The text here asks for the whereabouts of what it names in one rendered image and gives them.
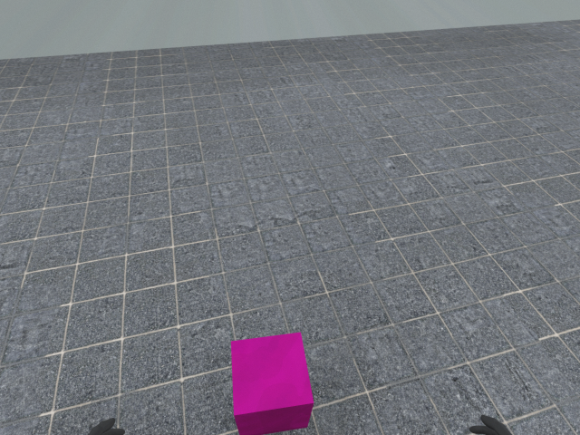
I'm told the carton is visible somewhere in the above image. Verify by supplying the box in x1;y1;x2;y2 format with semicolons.
231;333;314;435

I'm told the robot right hand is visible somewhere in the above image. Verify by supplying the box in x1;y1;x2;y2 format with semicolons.
469;415;512;435

